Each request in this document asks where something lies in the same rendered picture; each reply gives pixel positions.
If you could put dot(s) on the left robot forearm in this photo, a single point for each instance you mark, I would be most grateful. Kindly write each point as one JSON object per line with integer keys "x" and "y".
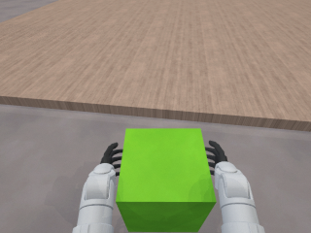
{"x": 97, "y": 201}

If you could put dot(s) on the robot right hand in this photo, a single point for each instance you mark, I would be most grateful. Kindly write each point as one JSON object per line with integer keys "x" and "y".
{"x": 218, "y": 157}

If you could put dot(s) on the robot left hand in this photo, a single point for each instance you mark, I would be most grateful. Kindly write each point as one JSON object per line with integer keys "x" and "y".
{"x": 108, "y": 156}

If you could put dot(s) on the right robot forearm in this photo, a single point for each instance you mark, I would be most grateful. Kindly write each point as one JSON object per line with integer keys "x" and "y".
{"x": 236, "y": 198}

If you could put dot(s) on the carton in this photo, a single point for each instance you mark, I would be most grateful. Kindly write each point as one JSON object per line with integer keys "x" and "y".
{"x": 165, "y": 183}

